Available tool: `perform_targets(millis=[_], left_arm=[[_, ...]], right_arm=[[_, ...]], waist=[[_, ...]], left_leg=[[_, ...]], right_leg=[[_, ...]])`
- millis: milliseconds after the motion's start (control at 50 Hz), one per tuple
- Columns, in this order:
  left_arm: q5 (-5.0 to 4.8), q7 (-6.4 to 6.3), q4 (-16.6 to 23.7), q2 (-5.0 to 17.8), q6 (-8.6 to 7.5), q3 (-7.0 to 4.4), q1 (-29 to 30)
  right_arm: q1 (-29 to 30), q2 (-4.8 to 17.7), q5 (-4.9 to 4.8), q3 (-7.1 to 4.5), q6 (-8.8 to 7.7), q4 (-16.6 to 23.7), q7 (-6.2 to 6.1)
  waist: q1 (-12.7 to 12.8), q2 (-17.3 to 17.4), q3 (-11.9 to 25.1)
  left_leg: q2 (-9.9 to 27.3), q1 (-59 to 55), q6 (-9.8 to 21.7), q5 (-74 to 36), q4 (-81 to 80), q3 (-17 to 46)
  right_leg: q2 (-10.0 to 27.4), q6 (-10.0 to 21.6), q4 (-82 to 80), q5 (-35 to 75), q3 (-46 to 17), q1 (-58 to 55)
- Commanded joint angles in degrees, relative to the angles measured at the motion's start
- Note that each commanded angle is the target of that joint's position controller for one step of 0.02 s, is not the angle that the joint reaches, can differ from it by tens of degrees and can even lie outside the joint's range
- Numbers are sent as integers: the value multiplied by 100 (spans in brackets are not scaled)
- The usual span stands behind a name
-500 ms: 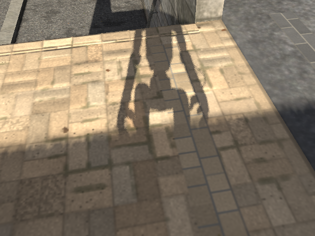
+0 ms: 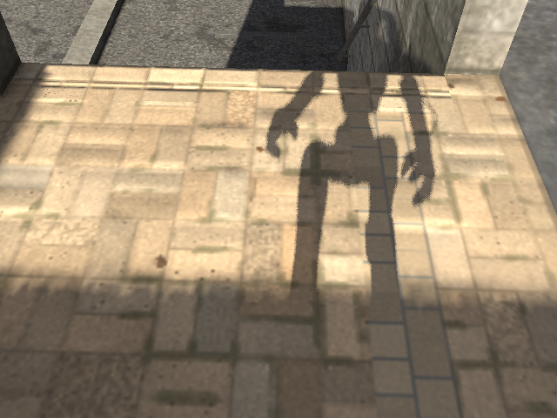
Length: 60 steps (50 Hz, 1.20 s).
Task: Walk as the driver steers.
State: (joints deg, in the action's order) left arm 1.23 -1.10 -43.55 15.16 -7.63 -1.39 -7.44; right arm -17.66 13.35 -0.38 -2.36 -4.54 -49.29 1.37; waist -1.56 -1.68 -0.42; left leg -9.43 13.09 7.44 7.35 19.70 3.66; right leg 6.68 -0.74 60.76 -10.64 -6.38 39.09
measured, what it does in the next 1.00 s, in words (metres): walks ahead, turning left: right foot, then left foot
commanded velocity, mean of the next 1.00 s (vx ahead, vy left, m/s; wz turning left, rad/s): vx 0.50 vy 0.00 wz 0.50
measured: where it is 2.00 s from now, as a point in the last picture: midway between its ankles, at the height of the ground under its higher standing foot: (179, 245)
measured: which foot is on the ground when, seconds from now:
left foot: down 0.00-0.24, up 0.26-0.74, down 0.76-1.00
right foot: up 0.00-0.22, down 0.24-0.78, up 0.80-1.00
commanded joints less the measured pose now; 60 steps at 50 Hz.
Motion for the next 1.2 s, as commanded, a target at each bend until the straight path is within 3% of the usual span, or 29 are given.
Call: perform_targets(millis=[20, 60, 120, 160, 200, 220, 240, 260, 280, 300, 320, 360, 420, 500, 580, 660, 720, 740, 760, 780, 800, 820, 840, 860, 880, 900, 1000, 1100, 1200], left_arm=[[46, -90, 372, 256, 67, -64, 12], [-39, -82, 528, 193, 60, -32, 467], [-153, -13, 727, 389, 10, -81, 858], [-171, 65, 810, 560, -71, -147, 921], [-177, 97, 730, 687, -150, -232, 489], [-136, 70, 610, 839, -178, -313, -83], [-56, 18, 512, 1172, -185, -408, -1028], [-7, 20, 318, 1600, -82, -539, -1601], [-86, 43, 405, 1049, -42, -455, -1503], [-115, 31, 478, 698, -10, -367, -1312], [-99, 41, 514, 638, 27, -324, -1024], [-59, 73, 456, 482, 58, -262, -719], [-105, 138, 311, 531, 7, -309, -751], [-82, 114, 109, 779, 33, -403, -878], [-126, 60, -34, 932, 112, -421, -999], [-233, 54, -188, 1129, 219, -472, -1204], [-285, 19, -212, 1344, 322, -531, -1182], [-300, 2, -222, 1374, 362, -527, -1137], [-274, -21, -201, 1234, 359, -459, -1196], [-31, 22, 14, 627, 287, -253, -1413], [-129, 107, 130, 468, 79, -132, -1717], [-367, 163, 183, 1005, -15, -288, -1079], [-421, 167, 307, 967, -46, -266, -739], [-298, 104, 253, 878, -30, -254, -634], [-193, 75, 216, 900, 31, -295, -689], [-180, 91, 168, 866, 113, -304, -879], [-172, 72, 163, 563, 354, -265, -692], [-242, 180, 309, 414, 306, -224, -28], [-247, 374, 661, 284, 266, -155, 630]], right_arm=[[229, 923, -58, -223, -91, 524, -141], [-49, 972, -115, -248, -47, 497, -165], [-290, 953, -149, -255, 14, 482, -176], [-329, 934, -134, -249, 58, 515, -205], [-182, 903, -96, -241, 110, 597, -228], [-99, 731, -69, -179, 108, 665, -221], [-21, 364, -5, -46, 67, 791, -188], [-760, 128, -159, 43, -13, 967, -153], [-761, 777, -245, -71, -17, 863, -169], [-203, 1091, -209, -163, 30, 914, -172], [50, 999, -130, -167, 73, 977, -183], [192, 786, -95, -190, 113, 1090, -137], [209, 515, -124, -156, 207, 1219, -94], [641, 451, -93, -139, 217, 1438, -62], [1394, 354, -85, -91, 157, 1651, 86], [1912, 402, -131, -102, 161, 1945, 222], [1580, 637, -77, -232, 198, 1990, 241], [851, 822, -72, -358, 204, 1820, 215], [-153, 1144, -80, -539, 222, 1532, 122], [-775, 1720, -70, -654, 244, 1381, -12], [-773, 1875, -55, -600, 162, 1482, 18], [-735, 1385, -14, -473, 108, 1402, 68], [-418, 1219, -32, -412, 74, 1373, 77], [50, 1044, -48, -345, 52, 1406, 81], [360, 836, -15, -277, 25, 1443, 92], [497, 759, 26, -247, -2, 1456, 91], [247, 855, 67, -272, -164, 1067, 4], [17, 919, 97, -252, -156, 803, -95], [-259, 1006, 56, -275, -84, 505, -142]], waist=[[129, 379, -82], [-110, 530, 14], [-284, 629, 134], [-236, 688, 171], [58, 875, 273], [340, 859, 590], [744, 302, 1313], [449, -1692, 1967], [545, -1253, 1645], [685, -587, 912], [578, -114, 502], [324, -225, 56], [237, -399, -12], [294, -257, -26], [549, -233, -196], [634, -252, -409], [282, -442, -48], [-175, -395, 344], [-645, -174, 859], [-565, 1121, 1430], [-275, 1679, 2502], [-553, 854, 2028], [-407, 780, 1214], [-141, 284, 780], [82, 367, 564], [252, 500, 520], [257, 440, 147], [-75, 463, -140], [-364, 381, -450]], left_leg=[[1160, 1159, 822, -569, -835, 1070], [1141, 856, 664, -275, -653, 1187], [1380, 169, 608, 164, -297, 1728], [1532, -264, 564, 296, 57, 2146], [1491, -368, 446, 61, 512, 2353], [1259, -142, 274, -127, 1103, 2182], [890, 595, 22, 357, 2705, 1591], [168, 2603, -325, 2463, 4283, 713], [706, 3430, -405, 2480, 5211, 777], [889, 3621, -462, 1907, 5533, 734], [1071, 3443, -534, 1438, 5513, 574], [1354, 3086, -590, 984, 5124, 472], [1468, 2964, -674, 678, 4882, 229], [1538, 3221, -756, -75, 3942, 217], [1479, 2912, -656, -967, 2642, -152], [1392, 2797, -436, -500, 1996, -450], [907, 1748, -82, 381, 1739, -894], [642, 730, 103, 243, 1392, -1000], [576, -914, 313, -145, 1158, -791], [2045, -2901, 829, -353, 1132, 1428], [3146, -3774, 1747, 516, 63, 4381], [2958, -3416, 1379, 568, -149, 3738], [2740, -2538, 1139, 170, -147, 2764], [2462, -1621, 910, -336, -187, 2100], [2228, -979, 806, -830, -309, 1648], [2105, -589, 780, -983, -494, 1426], [2015, -297, 743, -1668, -980, 510], [1957, -712, 369, -1309, -1148, -142], [2293, -1655, 284, -1549, -1002, -456]], right_leg=[[-262, -195, -1386, 1094, 395, -845], [-478, -228, -2295, 1465, 382, -990], [-602, -237, -2921, 1340, 211, -1003], [-670, -124, -3290, 936, 106, -1136], [-711, 99, -3637, 581, 185, -1804], [-514, 316, -3750, 545, 122, -2726], [479, 745, -3699, 331, -742, -4207], [1765, 1744, -4054, -642, -3241, -6014], [1918, 1694, -4277, -1812, -3862, -5877], [1650, 1406, -4342, -1624, -2996, -5229], [1362, 1221, -4446, -848, -2206, -4543], [884, 1045, -4760, 91, -1178, -3641], [688, 1123, -5056, 942, -309, -3281], [771, 1165, -5106, 1788, 345, -3525], [728, 988, -5071, 1655, 961, -3657], [971, 858, -4907, 1809, 1206, -4148], [994, 714, -3920, 4201, 1533, -4304], [875, 631, -2989, 4850, 1682, -4133], [655, 459, -1699, 4425, 1794, -3273], [105, 186, 383, 392, 1807, -1175], [-715, 74, 1811, -2392, 629, 135], [-400, 125, 2056, -1938, 124, 673], [-186, 203, 1758, -1473, 270, 763], [73, 192, 1328, -1020, 303, 463], [216, 170, 973, -768, 281, 91], [290, 150, 841, -571, 252, -247], [293, -73, 20, 469, 296, 82], [11, 46, -1486, 1834, 237, 265], [-183, 241, -2358, 1690, 396, 671]])
Keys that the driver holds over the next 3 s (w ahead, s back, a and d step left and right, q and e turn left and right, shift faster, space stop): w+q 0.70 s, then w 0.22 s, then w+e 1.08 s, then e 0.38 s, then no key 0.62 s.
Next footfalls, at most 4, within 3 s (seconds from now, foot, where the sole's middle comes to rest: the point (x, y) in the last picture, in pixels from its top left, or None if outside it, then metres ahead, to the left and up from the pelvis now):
0.24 right None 0.30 -0.14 -0.78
0.76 left None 0.48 0.20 -0.78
1.36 right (221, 284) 0.87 0.16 -0.78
1.82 left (141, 225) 1.08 0.41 -0.78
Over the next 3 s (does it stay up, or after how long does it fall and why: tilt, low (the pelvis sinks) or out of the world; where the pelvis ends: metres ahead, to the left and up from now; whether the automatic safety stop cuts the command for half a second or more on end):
stays up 1.27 0.27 -0.01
